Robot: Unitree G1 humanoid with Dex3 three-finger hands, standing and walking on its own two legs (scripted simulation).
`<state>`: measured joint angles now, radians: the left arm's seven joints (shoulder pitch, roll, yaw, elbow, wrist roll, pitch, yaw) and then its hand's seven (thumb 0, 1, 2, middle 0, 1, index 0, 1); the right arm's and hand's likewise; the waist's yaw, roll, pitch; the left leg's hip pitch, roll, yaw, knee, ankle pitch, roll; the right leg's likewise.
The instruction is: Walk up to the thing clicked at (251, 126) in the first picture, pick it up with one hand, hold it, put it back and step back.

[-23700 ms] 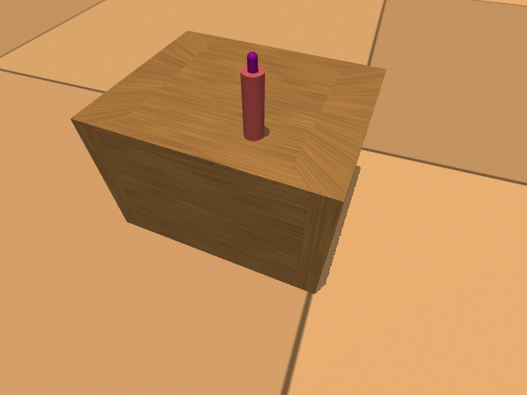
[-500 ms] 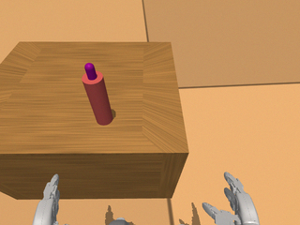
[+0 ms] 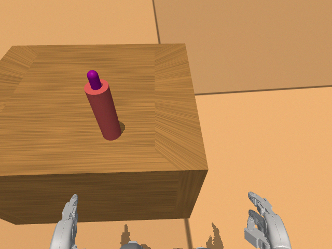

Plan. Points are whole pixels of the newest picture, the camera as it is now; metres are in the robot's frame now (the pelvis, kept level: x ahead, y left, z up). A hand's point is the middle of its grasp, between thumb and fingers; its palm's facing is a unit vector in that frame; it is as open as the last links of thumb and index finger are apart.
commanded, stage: home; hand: left
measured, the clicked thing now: (103, 107) +0.51 +0.19 +0.02
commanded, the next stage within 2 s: stand in 2.00 s
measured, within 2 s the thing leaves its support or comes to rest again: neither
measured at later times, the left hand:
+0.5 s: hand (96, 237) +0.17 +0.17 -0.05, palm faces +0.11 -0.97 -0.23, open 17.6 cm
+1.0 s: hand (95, 236) +0.17 +0.17 -0.05, palm faces +0.11 -0.97 -0.23, open 17.6 cm
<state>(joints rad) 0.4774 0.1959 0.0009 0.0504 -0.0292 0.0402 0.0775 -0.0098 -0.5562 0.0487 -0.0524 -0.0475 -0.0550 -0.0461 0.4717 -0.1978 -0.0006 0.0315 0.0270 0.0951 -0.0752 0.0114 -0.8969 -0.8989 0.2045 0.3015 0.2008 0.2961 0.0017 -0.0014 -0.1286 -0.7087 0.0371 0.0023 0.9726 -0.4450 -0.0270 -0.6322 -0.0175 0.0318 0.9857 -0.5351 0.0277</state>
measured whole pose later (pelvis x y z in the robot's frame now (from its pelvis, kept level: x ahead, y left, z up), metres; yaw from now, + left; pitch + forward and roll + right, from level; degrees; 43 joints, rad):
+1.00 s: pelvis +0.00 -0.01 +0.00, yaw +0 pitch +11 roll +0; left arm 0.48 0.20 -0.01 0.04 -0.03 0.03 0.09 -0.01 -0.57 0.04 -0.05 -0.04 -0.05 -0.04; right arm 0.49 -0.20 0.00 -0.01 0.03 0.14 -0.08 0.01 -0.90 -0.90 0.20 0.30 0.20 0.30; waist 0.00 -0.01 -0.14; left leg -0.72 0.04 0.00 0.99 -0.45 -0.03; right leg -0.65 -0.01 0.03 1.01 -0.55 0.02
